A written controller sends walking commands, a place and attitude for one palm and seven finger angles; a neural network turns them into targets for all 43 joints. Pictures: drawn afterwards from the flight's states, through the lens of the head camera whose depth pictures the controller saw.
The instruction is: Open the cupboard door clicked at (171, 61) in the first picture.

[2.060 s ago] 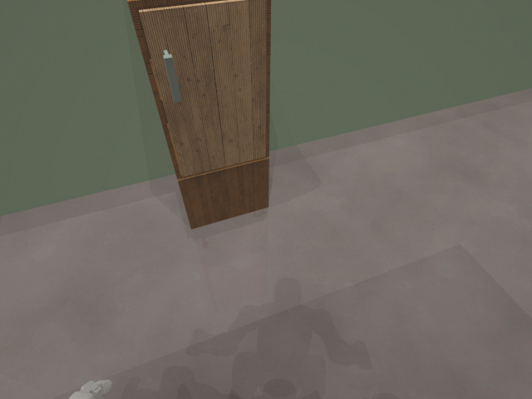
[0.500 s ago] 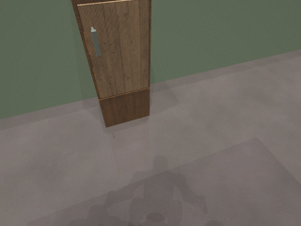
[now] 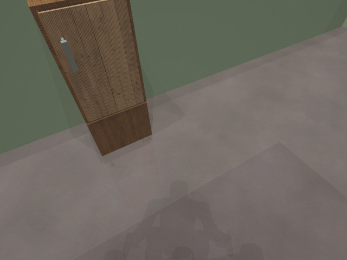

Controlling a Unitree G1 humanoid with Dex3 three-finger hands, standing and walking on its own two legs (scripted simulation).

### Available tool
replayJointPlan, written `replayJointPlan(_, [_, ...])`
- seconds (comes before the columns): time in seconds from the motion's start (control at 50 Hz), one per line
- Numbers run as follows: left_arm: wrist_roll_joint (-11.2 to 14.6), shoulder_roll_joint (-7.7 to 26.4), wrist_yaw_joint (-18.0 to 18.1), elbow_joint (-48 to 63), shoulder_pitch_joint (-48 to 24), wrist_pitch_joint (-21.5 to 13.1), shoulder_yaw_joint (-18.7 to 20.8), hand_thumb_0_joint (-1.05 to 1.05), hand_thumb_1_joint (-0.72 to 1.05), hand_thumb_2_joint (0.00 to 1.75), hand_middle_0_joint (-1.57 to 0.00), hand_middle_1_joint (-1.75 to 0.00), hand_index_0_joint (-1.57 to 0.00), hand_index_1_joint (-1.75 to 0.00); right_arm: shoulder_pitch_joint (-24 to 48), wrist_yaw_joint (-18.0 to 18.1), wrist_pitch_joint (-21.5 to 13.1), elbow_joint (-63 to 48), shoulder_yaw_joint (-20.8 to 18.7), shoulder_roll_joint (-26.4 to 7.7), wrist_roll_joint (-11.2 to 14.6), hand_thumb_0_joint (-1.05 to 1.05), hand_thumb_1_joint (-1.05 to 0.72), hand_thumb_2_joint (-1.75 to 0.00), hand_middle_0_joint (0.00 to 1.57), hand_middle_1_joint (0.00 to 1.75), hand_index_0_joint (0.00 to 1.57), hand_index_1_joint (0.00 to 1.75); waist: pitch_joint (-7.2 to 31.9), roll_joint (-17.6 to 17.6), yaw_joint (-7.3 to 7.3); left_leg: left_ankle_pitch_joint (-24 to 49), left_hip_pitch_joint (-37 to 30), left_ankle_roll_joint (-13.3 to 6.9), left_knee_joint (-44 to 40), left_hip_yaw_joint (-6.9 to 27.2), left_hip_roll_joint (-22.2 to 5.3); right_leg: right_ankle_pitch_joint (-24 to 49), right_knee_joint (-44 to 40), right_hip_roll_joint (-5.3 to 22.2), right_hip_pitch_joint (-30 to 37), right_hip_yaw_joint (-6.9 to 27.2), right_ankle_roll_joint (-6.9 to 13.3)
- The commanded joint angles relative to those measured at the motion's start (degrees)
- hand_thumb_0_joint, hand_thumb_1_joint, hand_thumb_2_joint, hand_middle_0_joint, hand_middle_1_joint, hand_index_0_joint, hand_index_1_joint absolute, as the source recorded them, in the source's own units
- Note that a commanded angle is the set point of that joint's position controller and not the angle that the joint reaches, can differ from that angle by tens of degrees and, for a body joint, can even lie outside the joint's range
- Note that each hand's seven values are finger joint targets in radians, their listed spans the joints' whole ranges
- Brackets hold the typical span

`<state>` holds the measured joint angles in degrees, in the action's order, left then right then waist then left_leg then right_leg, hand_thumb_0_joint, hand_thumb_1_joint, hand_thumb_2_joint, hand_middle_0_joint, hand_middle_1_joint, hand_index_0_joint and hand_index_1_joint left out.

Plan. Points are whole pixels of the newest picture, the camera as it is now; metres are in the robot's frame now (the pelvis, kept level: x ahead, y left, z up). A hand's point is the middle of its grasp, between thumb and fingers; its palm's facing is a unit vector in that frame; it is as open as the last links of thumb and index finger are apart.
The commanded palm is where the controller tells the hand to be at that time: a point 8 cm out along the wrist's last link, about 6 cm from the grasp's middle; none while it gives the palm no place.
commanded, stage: walk to a spot facing it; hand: left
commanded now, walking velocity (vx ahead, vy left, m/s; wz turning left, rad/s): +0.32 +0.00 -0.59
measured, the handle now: (69, 54) +0.87 +0.55 +0.03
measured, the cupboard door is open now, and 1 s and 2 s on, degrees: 0 0 0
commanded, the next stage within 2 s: none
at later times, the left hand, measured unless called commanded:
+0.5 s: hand out of the picture +0.14 +0.25 -0.17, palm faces -0.12 -0.98 -0.18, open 7.4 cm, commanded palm none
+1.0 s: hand (157, 152) +0.50 +0.12 -0.15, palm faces -0.58 -0.79 -0.19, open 7.4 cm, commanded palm none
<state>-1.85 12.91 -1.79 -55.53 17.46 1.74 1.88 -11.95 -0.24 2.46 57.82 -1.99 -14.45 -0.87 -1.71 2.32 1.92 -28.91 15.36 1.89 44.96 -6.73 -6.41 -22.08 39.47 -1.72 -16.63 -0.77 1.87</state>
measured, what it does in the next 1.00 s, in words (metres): walks ahead, turning right: left foot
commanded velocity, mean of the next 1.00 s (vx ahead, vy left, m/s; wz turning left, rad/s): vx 0.14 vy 0.00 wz -0.57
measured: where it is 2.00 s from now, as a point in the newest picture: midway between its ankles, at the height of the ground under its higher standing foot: (172, 244)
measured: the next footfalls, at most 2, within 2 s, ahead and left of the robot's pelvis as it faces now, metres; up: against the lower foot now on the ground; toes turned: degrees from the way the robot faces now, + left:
left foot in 0.46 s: +0.27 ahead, +0.15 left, +0.00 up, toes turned -8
right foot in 1.02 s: +0.32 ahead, -0.10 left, +0.00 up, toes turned -40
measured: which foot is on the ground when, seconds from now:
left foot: up 0.00-0.44, down 0.46-1.00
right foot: down 0.00-0.46, up 0.48-1.00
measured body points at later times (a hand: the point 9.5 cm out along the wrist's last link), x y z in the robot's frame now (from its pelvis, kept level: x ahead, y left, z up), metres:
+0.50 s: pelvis +0.16 +0.06 +0.01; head +0.18 +0.08 +0.45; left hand +0.15 +0.30 -0.16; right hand +0.24 -0.20 -0.11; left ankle +0.23 +0.15 -0.72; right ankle +0.01 -0.07 -0.68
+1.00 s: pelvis +0.29 +0.04 +0.00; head +0.33 +0.02 +0.45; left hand +0.53 +0.16 -0.14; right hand +0.10 -0.12 -0.14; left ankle +0.23 +0.15 -0.71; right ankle +0.29 -0.07 -0.71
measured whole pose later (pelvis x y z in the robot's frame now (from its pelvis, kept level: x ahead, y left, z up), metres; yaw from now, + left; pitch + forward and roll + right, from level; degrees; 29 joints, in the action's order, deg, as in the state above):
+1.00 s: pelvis +0.29 +0.04 +0.00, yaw -33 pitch +0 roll -1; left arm -2.0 11.0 -1.6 -50.4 4.6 2.8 3.6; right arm -22.8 1.0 -0.2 59.0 -2.5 -9.9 -1.2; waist -6.7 0.3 -3.7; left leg -28.8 3.8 0.0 35.7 -24.3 -7.7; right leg -15.9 40.5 1.3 -24.8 -7.6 0.7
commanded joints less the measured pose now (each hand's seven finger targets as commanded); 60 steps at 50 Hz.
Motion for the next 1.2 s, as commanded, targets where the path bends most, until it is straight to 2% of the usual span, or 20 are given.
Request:
replayJointPlan(0.0, [0.7, 13.6, 2.6, 1.6, 9.7, -3.2, 3.7, 0.0, 0.9, 0.9, -0.2, -0.3, -0.2, -0.3, 10.8, -0.3, -3.4, -10.5, -2.1, -7.0, -0.3, 0.0, -0.9, -0.9, 0.2, 0.3, 0.2, 0.3, -6.9, -14.5, 3.03, 3.6, 28.9, -0.8, 22.6, 8.1, 1.0, -11.8, -32.9, 19.7, 9.0, 39.0, 9.1])
replayJointPlan(0.04, [0.7, 10.3, 2.4, 2.6, 6.2, -4.2, 2.9, 0.0, 0.9, 0.9, -0.2, -0.3, -0.2, -0.3, 8.5, -0.5, -4.0, -8.6, -2.3, -6.4, -0.6, 0.0, -0.9, -0.9, 0.2, 0.3, 0.2, 0.3, -4.5, -7.2, 0.69, 8.8, 24.9, 0.0, 21.5, 8.0, -0.4, -4.2, -29.1, 16.9, 7.3, 32.2, 9.6])
replayJointPlan(0.1, [0.8, 8.9, 2.0, 2.0, 6.8, -5.1, 2.7, 0.0, 0.9, 0.9, -0.2, -0.3, -0.2, -0.3, 5.7, -0.7, -3.6, -7.6, -2.3, -4.1, -0.5, 0.0, -0.9, -0.9, 0.2, 0.3, 0.2, 0.3, -2.7, -6.5, -1.0, 14.9, 22.0, 1.3, 18.1, 6.2, 0.2, 5.2, -28.4, 13.1, 7.2, 23.1, 8.4])
replayJointPlan(0.32, [-0.1, 7.2, 3.0, -1.4, 12.1, -5.1, 2.9, 0.0, 0.9, 0.9, -0.2, -0.3, -0.2, -0.3, 12.7, -0.8, -5.3, -11.7, -1.8, -1.0, 0.1, 0.0, -0.9, -0.9, 0.2, 0.3, 0.2, 0.3, -1.7, -10.6, 2.22, 12.8, 19.1, 1.0, -1.4, 4.5, 1.9, 19.7, -23.6, 13.1, 14.3, 22.6, 8.8])
replayJointPlan(0.36, [-0.1, 8.0, 2.9, -0.4, 9.1, -4.9, 3.4, 0.0, 0.9, 0.9, -0.2, -0.3, -0.2, -0.3, 9.5, -0.6, -5.9, -11.3, -1.9, -1.2, 0.3, 0.0, -0.9, -0.9, 0.2, 0.3, 0.2, 0.3, -1.4, -12.6, 0.62, 12.1, 10.1, 0.3, -8.2, 4.1, 3.2, 22.6, -20.7, 12.2, 9.9, 21.7, 7.8])
replayJointPlan(0.4, [0.5, 7.9, 2.7, 0.4, 5.7, -4.8, 3.9, 0.0, 0.9, 0.9, -0.2, -0.3, -0.2, -0.3, -3.5, 0.7, -6.6, -6.9, -2.6, -4.0, 0.3, 0.0, -0.9, -0.9, 0.2, 0.3, 0.2, 0.3, 2.9, -8.2, -5.37, 17.1, -11.1, -0.7, -18.6, 3.8, 4.3, 26.7, -8.0, 6.5, 1.0, 17.4, 4.8])
replayJointPlan(0.42, [1.1, 5.0, 2.2, 0.7, 7.0, -4.7, 3.9, 0.0, 0.9, 0.9, -0.2, -0.3, -0.2, -0.3, -12.8, 1.5, -6.9, -4.3, -4.0, -10.1, -0.2, 0.0, -0.9, -0.9, 0.2, 0.3, 0.2, 0.3, 10.4, 4.1, -8.33, 13.6, -26.2, -2.4, -20.6, 13.9, -6.3, 14.5, 6.5, 1.2, -7.3, 12.2, 2.5])
replayJointPlan(0.44, [1.5, 2.0, 1.6, 1.8, 9.0, -4.6, 3.4, 0.0, 0.9, 0.9, -0.2, -0.3, -0.2, -0.3, -17.9, 1.6, -6.9, -3.2, -4.7, -14.7, -0.6, 0.0, -0.9, -0.9, 0.2, 0.3, 0.2, 0.3, 13.1, 18.3, -7.79, 12.3, -31.3, -6.7, -27.3, 34.1, -22.8, -11.3, 24.6, -3.8, -20.1, 4.1, -1.0])
replayJointPlan(0.46, [1.0, 3.8, 1.7, 2.3, 6.1, -4.5, 3.6, 0.0, 0.9, 0.9, -0.2, -0.3, -0.2, -0.3, -15.3, 1.6, -6.0, -4.1, -3.9, -13.3, -0.4, 0.0, -0.9, -0.9, 0.2, 0.3, 0.2, 0.3, 8.7, 11.5, -7.43, 10.3, -23.0, -9.5, -30.7, 36.8, -24.5, -10.3, 31.0, -0.1, -20.7, 6.5, -0.6])
replayJointPlan(0.5, [0.3, 3.4, 0.9, 2.1, 2.2, -3.7, 4.1, 0.0, 0.9, 0.9, -0.2, -0.3, -0.2, -0.3, -6.6, 1.6, -6.4, -5.8, -2.2, -6.1, -0.3, 0.0, -0.9, -0.9, 0.2, 0.3, 0.2, 0.3, -1.6, 5.9, -3.68, 14.3, -7.6, -8.2, -32.4, 24.3, -18.9, -2.2, 35.5, 4.3, -20.2, 4.1, -1.5])
replayJointPlan(0.56, [0.0, 1.3, -0.2, 1.8, 3.3, -1.7, 3.8, 0.0, 0.9, 0.9, -0.2, -0.3, -0.2, -0.3, -5.0, 2.1, -7.4, -5.0, -0.9, -2.0, -0.4, 0.0, -0.9, -0.9, 0.2, 0.3, 0.2, 0.3, -3.2, 4.9, -0.37, 37.1, -3.0, -6.5, -29.8, 8.1, -13.4, 3.4, 33.8, 5.8, -16.6, 1.4, -3.1])
replayJointPlan(0.64, [-0.1, 0.3, -0.2, 3.1, 1.6, 0.3, 3.9, 0.0, 0.9, 0.9, -0.2, -0.3, -0.2, -0.3, -6.6, 2.5, -7.2, -4.3, -1.2, -1.1, -0.1, 0.0, -0.9, -0.9, 0.2, 0.3, 0.2, 0.3, -1.3, 4.8, 0.0, 44.7, -5.2, -6.3, -28.5, -0.1, -11.5, 9.2, 31.8, 6.1, -18.6, 0.0, -4.0])
replayJointPlan(0.86, [0.1, 0.8, -0.1, 8.8, -14.7, 0.9, 2.8, 0.0, 0.9, 0.9, -0.2, -0.3, -0.2, -0.3, -11.6, 2.3, -4.8, -2.0, -2.3, -4.8, -0.9, 0.0, -0.9, -0.9, 0.2, 0.3, 0.2, 0.3, -2.8, 4.5, -4.52, 54.6, -16.3, -8.5, -22.4, -6.4, -14.5, 6.6, 8.2, 5.2, -18.1, -5.7, -3.1])
replayJointPlan(0.94, [0.0, 2.9, 0.5, 8.5, -9.0, -0.4, 3.3, 0.0, 0.9, 0.9, -0.2, -0.3, -0.2, -0.3, -10.7, 1.9, -4.1, -2.7, -3.1, -7.0, -0.6, 0.0, -0.9, -0.9, 0.2, 0.3, 0.2, 0.3, 1.9, 5.8, -1.33, 67.3, -17.1, -6.4, -10.1, -9.5, -15.1, 4.2, -0.2, 1.5, -6.9, -8.1, -0.5])
replayJointPlan(0.96, [-0.2, 4.8, 0.6, 7.2, -4.1, -1.3, 3.8, 0.0, 0.9, 0.9, -0.2, -0.3, -0.2, -0.3, -10.4, 1.6, -4.0, -3.4, -3.1, -7.3, -0.2, 0.0, -0.9, -0.9, 0.2, 0.3, 0.2, 0.3, 5.2, 3.5, 1.13, 64.3, -12.3, -4.3, -0.4, -10.3, -14.2, 9.3, -6.5, 1.3, 3.2, -7.4, 0.4])
replayJointPlan(0.98, [-0.4, 9.6, 1.2, 5.4, 3.4, -2.2, 4.8, 0.0, 0.9, 0.9, -0.2, -0.3, -0.2, -0.3, -9.8, 1.0, -3.7, -5.0, -2.8, -6.3, 0.7, 0.0, -0.9, -0.9, 0.2, 0.3, 0.2, 0.3, 11.9, -5.6, 4.77, 44.7, 0.4, -1.0, 16.2, -12.0, -10.2, 30.6, -10.5, 10.1, 19.8, 4.1, 4.3])
replayJointPlan(1.0, [0.6, 15.6, 2.1, 4.3, 7.3, -2.6, 5.9, 0.0, 0.9, 0.9, -0.2, -0.3, -0.2, -0.3, -9.0, 1.0, -3.7, -7.6, -2.1, -2.2, 0.9, 0.0, -0.9, -0.9, 0.2, 0.3, 0.2, 0.3, 17.3, -17.3, 4.38, -6.3, 17.8, 3.3, 34.2, -7.9, 1.9, 66.4, -10.6, 26.1, 30.5, 28.8, 13.1])
replayJointPlan(1.02, [1.8, 15.5, 3.1, 4.3, 7.3, -2.1, 5.9, 0.0, 0.9, 0.9, -0.2, -0.3, -0.2, -0.3, -5.0, 2.1, -3.3, -8.9, -2.1, -3.7, 1.0, 0.0, -0.9, -0.9, 0.2, 0.3, 0.2, 0.3, 17.5, -11.3, 5.1, -8.0, 18.3, 1.9, 36.7, 3.4, 0.6, 68.5, -11.4, 26.7, 28.0, 25.6, 16.2])
replayJointPlan(1.12, [0.9, 9.0, 3.7, 8.1, -9.0, -1.6, 4.0, 0.0, 0.9, 0.9, -0.2, -0.3, -0.2, -0.3, -4.3, 1.8, -0.7, -7.1, -2.1, -1.2, -0.2, 0.0, -0.9, -0.9, 0.2, 0.3, 0.2, 0.3, 3.3, -5.6, -3.32, 4.1, 11.9, 2.8, 24.0, 5.5, -1.9, 36.0, -18.7, 15.7, 1.0, 12.8, 9.1])
replayJointPlan(1.18, [0.5, 9.2, 3.0, 8.0, -8.6, -1.5, 4.2, 0.0, 0.9, 0.9, -0.2, -0.3, -0.2, -0.3, -4.7, 1.7, -0.3, -7.2, -2.0, -0.5, -0.3, 0.0, -0.9, -0.9, 0.2, 0.3, 0.2, 0.3, 2.9, -8.5, -3.58, 6.9, 10.1, 3.0, 17.4, 4.5, 0.0, 27.3, -19.8, 12.7, -2.8, 12.9, 8.3])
